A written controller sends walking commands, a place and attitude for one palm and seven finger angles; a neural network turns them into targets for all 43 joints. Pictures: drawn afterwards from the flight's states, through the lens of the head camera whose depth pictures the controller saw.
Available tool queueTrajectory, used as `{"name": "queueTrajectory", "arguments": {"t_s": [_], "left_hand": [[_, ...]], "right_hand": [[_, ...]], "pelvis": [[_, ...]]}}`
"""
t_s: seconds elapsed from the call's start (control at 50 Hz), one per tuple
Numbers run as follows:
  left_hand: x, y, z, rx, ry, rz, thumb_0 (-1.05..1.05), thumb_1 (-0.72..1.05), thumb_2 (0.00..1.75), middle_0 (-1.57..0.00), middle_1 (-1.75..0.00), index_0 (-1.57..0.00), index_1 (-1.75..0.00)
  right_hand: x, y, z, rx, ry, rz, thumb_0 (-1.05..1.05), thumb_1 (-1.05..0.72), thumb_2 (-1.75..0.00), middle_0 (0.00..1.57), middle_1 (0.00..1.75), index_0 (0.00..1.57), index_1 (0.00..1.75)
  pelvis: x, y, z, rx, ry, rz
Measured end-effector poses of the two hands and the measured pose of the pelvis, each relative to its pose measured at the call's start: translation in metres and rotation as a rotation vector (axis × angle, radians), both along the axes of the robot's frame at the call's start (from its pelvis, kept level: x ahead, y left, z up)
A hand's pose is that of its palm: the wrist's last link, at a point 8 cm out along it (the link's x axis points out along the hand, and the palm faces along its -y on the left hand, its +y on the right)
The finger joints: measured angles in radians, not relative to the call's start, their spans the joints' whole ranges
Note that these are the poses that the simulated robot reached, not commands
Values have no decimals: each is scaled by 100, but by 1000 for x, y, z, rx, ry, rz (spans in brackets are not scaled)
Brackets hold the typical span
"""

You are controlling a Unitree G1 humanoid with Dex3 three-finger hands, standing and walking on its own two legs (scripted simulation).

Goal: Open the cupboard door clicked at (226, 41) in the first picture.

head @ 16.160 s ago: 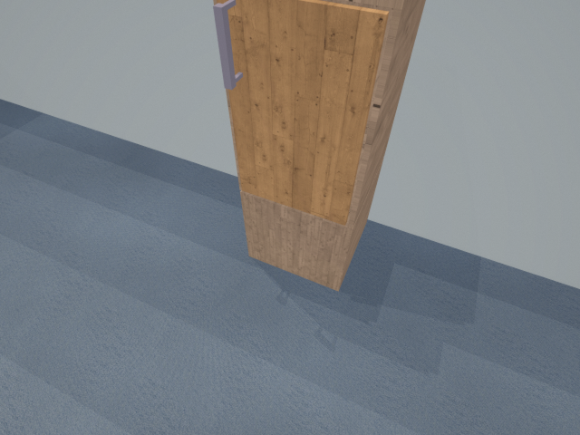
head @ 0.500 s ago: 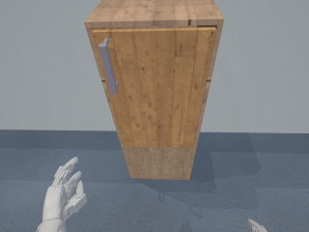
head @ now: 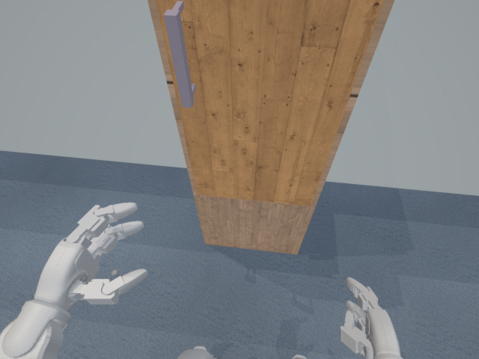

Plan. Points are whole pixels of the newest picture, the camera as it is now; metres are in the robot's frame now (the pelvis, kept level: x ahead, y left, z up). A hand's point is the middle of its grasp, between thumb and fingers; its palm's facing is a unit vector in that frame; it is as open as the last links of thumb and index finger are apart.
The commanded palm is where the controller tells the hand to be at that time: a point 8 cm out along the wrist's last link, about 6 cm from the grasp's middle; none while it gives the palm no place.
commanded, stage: raise the hand with hooked fingers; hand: left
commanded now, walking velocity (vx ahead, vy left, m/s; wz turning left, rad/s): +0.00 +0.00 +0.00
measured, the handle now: (183, 58) +0.58 +0.15 +0.19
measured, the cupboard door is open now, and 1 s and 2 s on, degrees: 0 0 0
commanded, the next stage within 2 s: move the hooked fingers beside the handle in 1.38 s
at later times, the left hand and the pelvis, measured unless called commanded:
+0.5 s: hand (43, 208) +0.27 +0.27 +0.16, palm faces +0.02 -1.00 -0.08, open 13.2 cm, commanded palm +0.23 +0.32 +0.16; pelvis +0.01 +0.03 +0.03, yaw -1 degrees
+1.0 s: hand (30, 145) +0.33 +0.29 +0.21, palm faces +0.00 -1.00 -0.08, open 14.0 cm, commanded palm +0.28 +0.33 +0.21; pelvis +0.02 +0.01 +0.05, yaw -1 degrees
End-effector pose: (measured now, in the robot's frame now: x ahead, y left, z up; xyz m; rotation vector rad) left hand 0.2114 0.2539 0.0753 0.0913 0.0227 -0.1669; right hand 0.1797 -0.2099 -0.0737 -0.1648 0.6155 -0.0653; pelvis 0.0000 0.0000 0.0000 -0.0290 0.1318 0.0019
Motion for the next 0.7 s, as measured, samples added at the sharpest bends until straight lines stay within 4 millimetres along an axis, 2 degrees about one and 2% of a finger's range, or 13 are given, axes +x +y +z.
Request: {"name": "queueTrajectory", "arguments": {"t_s": [0.06, 0.12, 0.22, 0.32, 0.36, 0.48, 0.54, 0.7], "left_hand": [[10, 9, 7, -21, 65, 25, 1, 19, 59, -25, -76, -25, -76], [8, 27, 23, -34, 23, 124, 1, 12, 56, -26, -80, -26, -81], [1, 47, 39, -17, -58, 207, 1, 0, 51, -26, -88, -27, -88], [8, 46, 36, -12, -22, 130, 0, -11, 46, -27, -95, -27, -96], [14, 46, 41, -6, -26, 110, 0, -16, 44, -27, -98, -28, -99], [32, 67, 82, -11, -143, 163, 0, -30, 38, -29, -107, -29, -108], [39, 78, 96, -21, -146, 188, 0, -37, 35, -29, -112, -30, -112], [51, 82, 98, -12, -27, 170, -1, -47, 31, -30, -118, -30, -118]], "right_hand": [[-25, -3, 2, 14, 34, -73, 1, -90, -90, 21, 30, 21, 30], [-43, -10, 7, -8, 61, -112, 2, -90, -90, 21, 30, 21, 30], [-55, -24, 15, -80, 84, -97, 2, -90, -90, 21, 30, 20, 30], [-45, -28, 27, -125, 37, -91, 2, -90, -90, 21, 30, 20, 30], [-38, -26, 34, -130, 2, -91, 2, -90, -90, 21, 30, 20, 30], [-15, -7, 54, -100, -99, -62, 2, -90, -90, 21, 30, 20, 30], [-6, 3, 58, -75, -123, -38, 1, -90, -90, 21, 30, 20, 30], [2, 15, 56, -51, -90, 3, 1, -90, -90, 21, 30, 20, 30]], "pelvis": [[4, 5, 8, 9, -10, -22], [7, 9, 14, 13, -21, -33], [7, 16, 18, 7, -40, -24], [3, 23, 22, 1, -67, -16], [3, 25, 24, 1, -81, -17], [5, 26, 31, 3, -121, -19], [7, 27, 34, 4, -133, -17], [7, 26, 39, 8, -147, -13]]}}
